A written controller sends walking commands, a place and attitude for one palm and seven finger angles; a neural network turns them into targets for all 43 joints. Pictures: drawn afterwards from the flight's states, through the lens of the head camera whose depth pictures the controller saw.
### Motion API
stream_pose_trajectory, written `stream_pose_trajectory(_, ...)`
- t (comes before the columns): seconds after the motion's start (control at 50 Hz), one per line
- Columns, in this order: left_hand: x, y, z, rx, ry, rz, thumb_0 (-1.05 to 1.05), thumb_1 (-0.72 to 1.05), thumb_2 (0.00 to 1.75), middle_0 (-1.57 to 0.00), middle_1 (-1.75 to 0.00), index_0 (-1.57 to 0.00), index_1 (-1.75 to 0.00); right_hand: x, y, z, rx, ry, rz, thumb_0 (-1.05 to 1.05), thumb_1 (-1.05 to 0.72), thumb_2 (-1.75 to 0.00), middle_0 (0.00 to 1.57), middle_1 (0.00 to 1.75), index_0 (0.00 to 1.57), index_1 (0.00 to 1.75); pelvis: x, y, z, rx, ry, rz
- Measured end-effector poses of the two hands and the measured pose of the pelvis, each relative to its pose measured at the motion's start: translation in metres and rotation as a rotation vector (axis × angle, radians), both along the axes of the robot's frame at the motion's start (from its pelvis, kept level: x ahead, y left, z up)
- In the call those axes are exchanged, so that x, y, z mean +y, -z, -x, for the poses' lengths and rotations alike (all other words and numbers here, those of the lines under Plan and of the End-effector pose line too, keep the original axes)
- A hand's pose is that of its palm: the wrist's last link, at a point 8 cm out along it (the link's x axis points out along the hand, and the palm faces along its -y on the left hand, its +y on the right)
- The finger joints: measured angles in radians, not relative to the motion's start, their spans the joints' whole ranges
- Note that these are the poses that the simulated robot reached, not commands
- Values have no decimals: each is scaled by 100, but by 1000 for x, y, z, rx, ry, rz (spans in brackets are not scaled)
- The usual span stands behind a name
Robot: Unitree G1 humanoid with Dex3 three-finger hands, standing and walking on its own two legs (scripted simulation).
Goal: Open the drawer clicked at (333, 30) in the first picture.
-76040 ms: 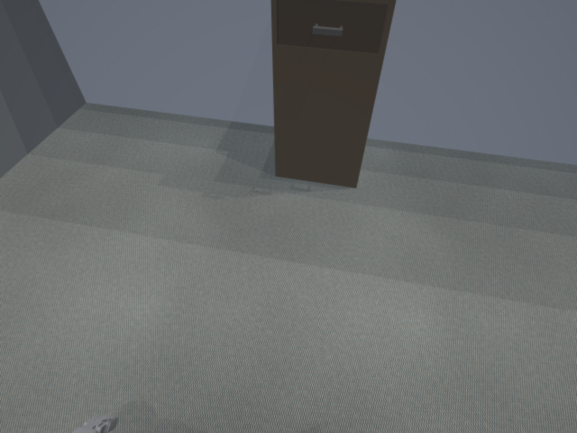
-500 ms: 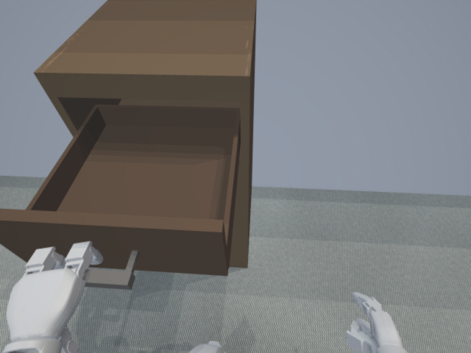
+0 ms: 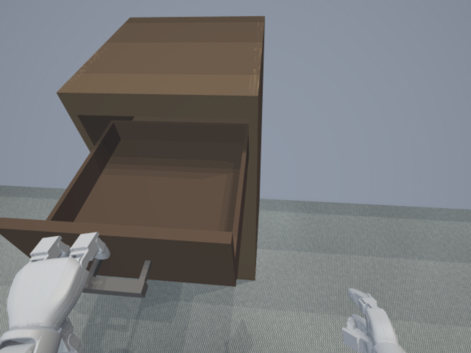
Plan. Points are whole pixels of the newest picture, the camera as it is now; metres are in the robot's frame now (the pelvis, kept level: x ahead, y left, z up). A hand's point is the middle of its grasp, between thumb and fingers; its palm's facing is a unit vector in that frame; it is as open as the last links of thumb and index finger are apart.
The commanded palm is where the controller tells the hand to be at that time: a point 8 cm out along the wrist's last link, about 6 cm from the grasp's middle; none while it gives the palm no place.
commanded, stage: lift the hand off the handle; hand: left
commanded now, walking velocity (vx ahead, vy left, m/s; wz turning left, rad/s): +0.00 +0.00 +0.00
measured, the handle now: (117, 275) +0.22 +0.24 +0.03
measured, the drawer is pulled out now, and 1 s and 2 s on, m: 0.30 0.30 0.30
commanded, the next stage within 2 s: draw the hand back to the body in 0.82 s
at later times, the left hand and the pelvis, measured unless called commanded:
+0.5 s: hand (54, 262) +0.18 +0.27 +0.14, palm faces +0.11 -0.06 -0.99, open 13.6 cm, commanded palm +0.15 +0.27 +0.20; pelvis +0.01 +0.00 +0.02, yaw +0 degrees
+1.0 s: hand (47, 259) +0.18 +0.26 +0.16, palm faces +0.06 -0.09 -0.99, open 13.8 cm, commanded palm +0.15 +0.26 +0.22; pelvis +0.00 +0.00 +0.03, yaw +1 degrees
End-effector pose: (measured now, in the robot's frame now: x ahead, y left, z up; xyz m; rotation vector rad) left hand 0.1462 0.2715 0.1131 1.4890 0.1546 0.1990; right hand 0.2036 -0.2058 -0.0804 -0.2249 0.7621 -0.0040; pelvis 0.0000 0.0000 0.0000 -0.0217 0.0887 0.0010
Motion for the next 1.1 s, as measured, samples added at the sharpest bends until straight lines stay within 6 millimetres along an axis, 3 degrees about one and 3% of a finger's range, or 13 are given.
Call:
stream_pose_trajectory(0.32, -2, -40, -3, -11, 43, 1, -1, -49, 30, -32, -120, -42, -124, 9, -17, -15, -28, -34, -1, 1, -91, -90, 20, 30, 20, 30, 3, -13, -6, -49, -7, 3)
stream_pose_trajectory(0.46, -4, -72, -8, -77, 51, -7, -1, -49, 30, -32, -120, -37, -122, 14, -24, -19, -39, -41, -24, 1, -91, -90, 20, 30, 20, 30, 5, -18, -8, -67, -6, 1)
stream_pose_trajectory(0.58, -1, -86, -12, -52, 40, -7, -1, -49, 30, -32, -120, -34, -121, 17, -30, -21, -45, -45, -43, 1, -91, -90, 20, 30, 20, 30, 5, -22, -8, -86, -4, -3)
stream_pose_trajectory(0.78, -9, -110, -4, -68, 98, -5, -1, -49, 30, -32, -120, -33, -120, 15, -38, -22, -73, -64, -38, 1, -91, -90, 20, 30, 20, 30, 4, -25, -7, -103, -11, 1)
stream_pose_trajectory(1.1, -11, -101, -6, -38, 115, 5, -1, -49, 30, -32, -120, -32, -120, 17, -36, -17, -64, -78, -52, 1, -91, -90, 20, 30, 20, 30, -1, -26, -3, -105, -17, 3)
